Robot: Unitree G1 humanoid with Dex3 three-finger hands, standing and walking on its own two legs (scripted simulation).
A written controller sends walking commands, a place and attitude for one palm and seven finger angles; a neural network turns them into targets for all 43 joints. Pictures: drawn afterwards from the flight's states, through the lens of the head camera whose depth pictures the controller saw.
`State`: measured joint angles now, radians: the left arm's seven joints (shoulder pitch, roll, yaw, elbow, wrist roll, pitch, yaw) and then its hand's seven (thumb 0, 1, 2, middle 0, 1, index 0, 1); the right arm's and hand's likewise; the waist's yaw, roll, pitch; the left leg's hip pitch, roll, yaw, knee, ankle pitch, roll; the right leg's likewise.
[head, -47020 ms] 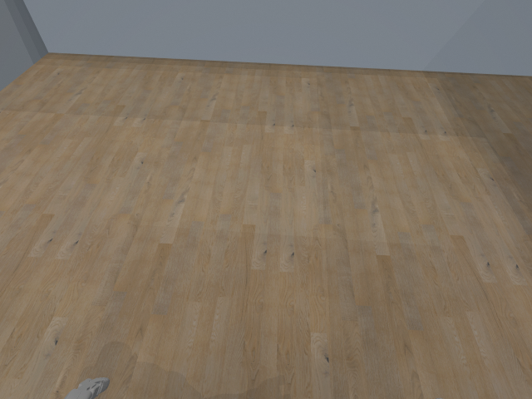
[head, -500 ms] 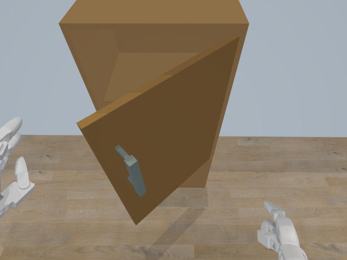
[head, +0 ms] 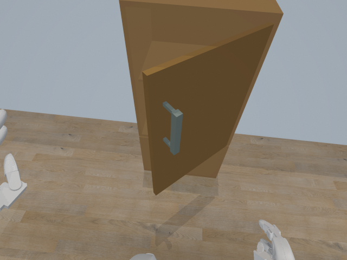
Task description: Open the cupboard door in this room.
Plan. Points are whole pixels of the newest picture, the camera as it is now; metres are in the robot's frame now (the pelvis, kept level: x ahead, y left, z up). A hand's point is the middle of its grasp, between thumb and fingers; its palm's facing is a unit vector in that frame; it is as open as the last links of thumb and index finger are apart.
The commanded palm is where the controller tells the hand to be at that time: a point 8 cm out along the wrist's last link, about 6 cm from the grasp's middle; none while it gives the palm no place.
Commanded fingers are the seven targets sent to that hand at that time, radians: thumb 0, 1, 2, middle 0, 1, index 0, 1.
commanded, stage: step back with the hand held close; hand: left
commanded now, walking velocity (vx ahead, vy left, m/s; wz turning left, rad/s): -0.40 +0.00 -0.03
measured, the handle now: (171, 129) +0.42 +0.06 +0.05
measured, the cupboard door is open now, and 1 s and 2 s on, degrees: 44 44 44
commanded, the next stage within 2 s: stop stepping back and stand still in 0.04 s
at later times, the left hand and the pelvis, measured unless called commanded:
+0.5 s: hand out of the picture +0.05 +0.26 +0.19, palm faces +0.41 -0.79 -0.45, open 7.4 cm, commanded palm +0.02 +0.29 +0.19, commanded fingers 0.00 0.90 0.90 -0.20 -0.30 -0.20 -0.30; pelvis -0.14 +0.00 +0.01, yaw -4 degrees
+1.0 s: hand out of the picture +0.04 +0.27 +0.17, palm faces +0.42 -0.77 -0.49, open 7.4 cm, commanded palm +0.00 +0.30 +0.19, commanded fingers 0.00 0.90 0.90 -0.20 -0.30 -0.20 -0.30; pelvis -0.16 +0.00 +0.01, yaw -3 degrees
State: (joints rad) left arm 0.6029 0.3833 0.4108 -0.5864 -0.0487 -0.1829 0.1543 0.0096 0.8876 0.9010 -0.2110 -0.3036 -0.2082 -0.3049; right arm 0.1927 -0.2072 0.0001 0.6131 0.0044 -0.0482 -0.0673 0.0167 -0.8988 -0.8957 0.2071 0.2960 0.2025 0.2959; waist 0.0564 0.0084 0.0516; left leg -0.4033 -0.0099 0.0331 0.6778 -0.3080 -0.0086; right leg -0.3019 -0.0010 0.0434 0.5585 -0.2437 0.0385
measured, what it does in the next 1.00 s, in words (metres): walks backwards: left foot, then right foot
